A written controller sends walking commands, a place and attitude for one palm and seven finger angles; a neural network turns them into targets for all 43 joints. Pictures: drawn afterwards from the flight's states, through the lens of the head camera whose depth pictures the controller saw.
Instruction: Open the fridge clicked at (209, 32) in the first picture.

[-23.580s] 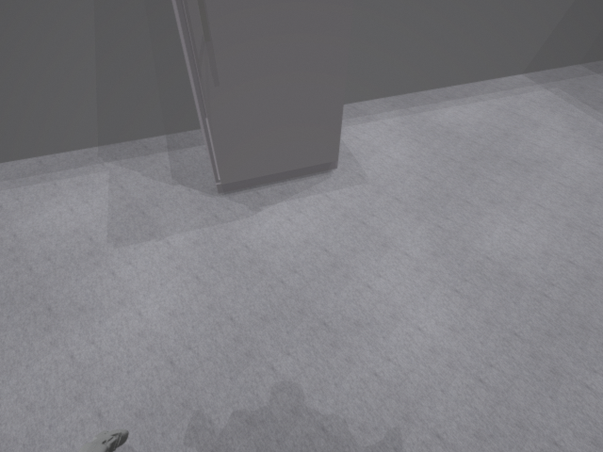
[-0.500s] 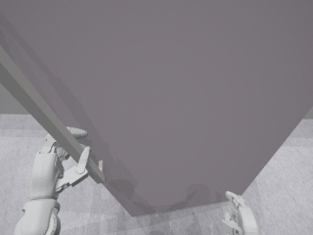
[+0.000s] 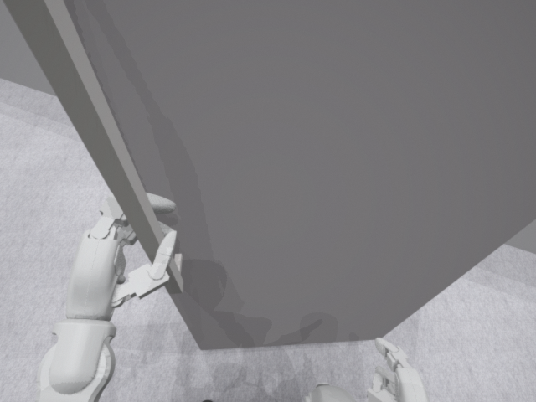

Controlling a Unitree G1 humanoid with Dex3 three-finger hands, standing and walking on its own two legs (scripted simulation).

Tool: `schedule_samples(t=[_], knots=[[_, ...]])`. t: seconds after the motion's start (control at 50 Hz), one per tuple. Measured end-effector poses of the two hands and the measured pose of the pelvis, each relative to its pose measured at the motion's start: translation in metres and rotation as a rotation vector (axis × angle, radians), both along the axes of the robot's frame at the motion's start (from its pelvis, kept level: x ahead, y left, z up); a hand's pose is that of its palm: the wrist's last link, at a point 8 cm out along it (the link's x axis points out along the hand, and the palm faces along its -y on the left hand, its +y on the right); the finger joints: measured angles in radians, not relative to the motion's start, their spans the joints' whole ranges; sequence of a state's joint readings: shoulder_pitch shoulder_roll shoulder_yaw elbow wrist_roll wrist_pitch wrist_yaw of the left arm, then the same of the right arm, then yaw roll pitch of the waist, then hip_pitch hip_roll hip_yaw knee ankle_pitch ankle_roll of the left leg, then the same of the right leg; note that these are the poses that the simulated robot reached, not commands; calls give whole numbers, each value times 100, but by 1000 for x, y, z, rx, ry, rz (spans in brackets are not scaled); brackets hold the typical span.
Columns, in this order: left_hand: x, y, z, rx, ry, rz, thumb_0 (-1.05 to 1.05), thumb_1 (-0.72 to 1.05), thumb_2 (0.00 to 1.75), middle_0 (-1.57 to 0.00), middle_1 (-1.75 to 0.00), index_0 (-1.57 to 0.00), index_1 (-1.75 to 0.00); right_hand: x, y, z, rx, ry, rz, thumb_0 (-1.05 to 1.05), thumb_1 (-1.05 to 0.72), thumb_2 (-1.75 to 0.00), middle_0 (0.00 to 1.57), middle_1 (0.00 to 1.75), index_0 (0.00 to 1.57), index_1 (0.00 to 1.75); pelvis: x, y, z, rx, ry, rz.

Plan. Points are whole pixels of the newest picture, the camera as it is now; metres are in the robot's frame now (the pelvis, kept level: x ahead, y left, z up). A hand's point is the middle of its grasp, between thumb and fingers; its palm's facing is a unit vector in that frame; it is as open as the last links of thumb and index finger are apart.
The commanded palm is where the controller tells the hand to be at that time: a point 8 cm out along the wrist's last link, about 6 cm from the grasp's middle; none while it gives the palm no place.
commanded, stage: walk backward, drawing the door open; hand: left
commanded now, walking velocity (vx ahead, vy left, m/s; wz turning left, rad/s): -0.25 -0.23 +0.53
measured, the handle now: (138, 187) +0.30 +0.16 +0.21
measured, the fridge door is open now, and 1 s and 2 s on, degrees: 26 62 74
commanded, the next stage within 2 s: stop walking and hold the door back in 1.22 s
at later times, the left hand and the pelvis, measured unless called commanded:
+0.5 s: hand out of the picture +0.11 +0.08 +0.13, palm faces +0.48 -0.83 -0.27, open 6.3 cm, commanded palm +0.05 +0.11 +0.14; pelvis -0.08 -0.18 -0.01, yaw +21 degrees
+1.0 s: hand out of the picture -0.03 -0.04 +0.13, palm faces +0.79 -0.53 -0.30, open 6.4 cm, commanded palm -0.10 -0.03 +0.13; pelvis -0.09 -0.36 -0.02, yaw +42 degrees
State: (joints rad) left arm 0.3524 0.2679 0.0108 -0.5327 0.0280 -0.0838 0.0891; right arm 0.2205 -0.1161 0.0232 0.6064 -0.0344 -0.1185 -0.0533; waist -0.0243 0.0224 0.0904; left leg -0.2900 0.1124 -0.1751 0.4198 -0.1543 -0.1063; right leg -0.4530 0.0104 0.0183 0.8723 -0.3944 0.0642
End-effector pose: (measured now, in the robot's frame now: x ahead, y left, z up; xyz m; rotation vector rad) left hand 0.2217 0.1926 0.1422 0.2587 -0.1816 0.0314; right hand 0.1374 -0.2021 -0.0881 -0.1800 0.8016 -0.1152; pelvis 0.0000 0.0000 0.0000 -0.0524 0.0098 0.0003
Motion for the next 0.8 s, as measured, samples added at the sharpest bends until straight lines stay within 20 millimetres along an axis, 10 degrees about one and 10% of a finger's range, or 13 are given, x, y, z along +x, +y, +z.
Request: schedule_samples(t=[0.16,0.44,0.6,0.8], knots=[[-48,-23,1,67,-12,243,-6,63,80,-46,-140,-27,-137,16,-57,-24,49,-39,107,1,-90,-90,21,30,20,30,-31,-71,-15,21,-6,112],[-137,-64,-4,38,-90,379,-5,62,80,-46,-141,-31,-137,16,-125,0,-109,-85,278,1,-91,-90,20,30,19,29,-72,-150,-17,74,4,310],[-188,-102,1,39,-11,579,-3,65,80,-46,-141,-29,-137,0,-145,0,12,-41,424,1,-90,-90,21,30,20,30,-82,-221,-1,17,-39,428],[-252,-165,4,115,23,849,-6,64,80,-46,-141,-25,-134,36,-219,-25,-2,-11,525,2,-90,-90,21,30,20,30,-79,-312,-15,76,-18,555]])
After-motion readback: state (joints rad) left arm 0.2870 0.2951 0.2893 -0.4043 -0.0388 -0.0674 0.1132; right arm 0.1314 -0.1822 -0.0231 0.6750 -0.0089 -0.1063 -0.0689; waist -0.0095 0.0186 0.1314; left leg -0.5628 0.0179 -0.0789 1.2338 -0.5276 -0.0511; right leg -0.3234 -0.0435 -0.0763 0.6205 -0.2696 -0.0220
